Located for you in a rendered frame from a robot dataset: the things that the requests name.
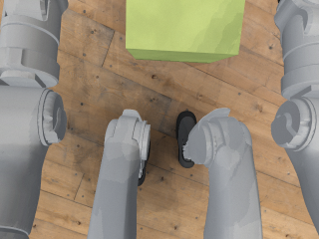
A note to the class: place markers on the robot right upper arm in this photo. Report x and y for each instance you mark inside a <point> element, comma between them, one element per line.
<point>296,128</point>

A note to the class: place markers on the right robot forearm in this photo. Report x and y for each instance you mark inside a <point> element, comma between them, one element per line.
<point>298,23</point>

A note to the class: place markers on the left robot forearm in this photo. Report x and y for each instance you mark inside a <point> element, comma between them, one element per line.
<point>30,33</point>

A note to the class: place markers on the robot left upper arm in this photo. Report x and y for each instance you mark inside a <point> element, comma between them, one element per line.
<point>31,119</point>

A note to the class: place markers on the right robot foot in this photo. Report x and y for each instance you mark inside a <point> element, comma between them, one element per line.
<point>184,124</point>

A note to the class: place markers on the robot right thigh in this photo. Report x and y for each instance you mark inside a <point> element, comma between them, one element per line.
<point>233,209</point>

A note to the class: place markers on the carton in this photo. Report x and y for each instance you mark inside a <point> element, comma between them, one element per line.
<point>189,31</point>

